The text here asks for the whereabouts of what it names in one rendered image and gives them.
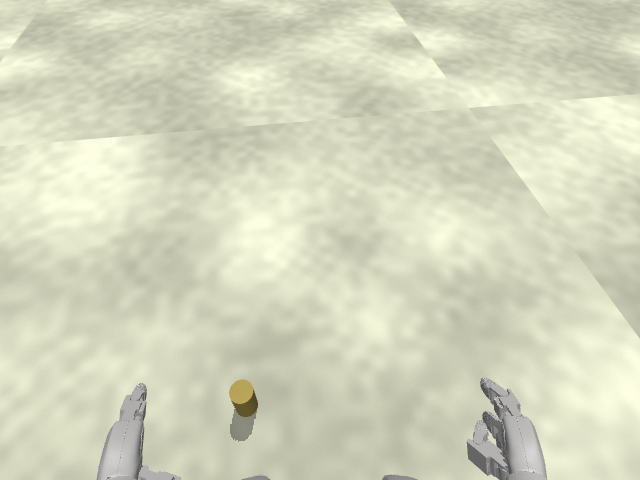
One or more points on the can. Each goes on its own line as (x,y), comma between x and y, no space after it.
(243,398)

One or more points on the right robot hand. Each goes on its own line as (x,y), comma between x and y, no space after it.
(518,448)

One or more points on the left robot hand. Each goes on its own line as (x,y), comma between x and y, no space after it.
(122,452)

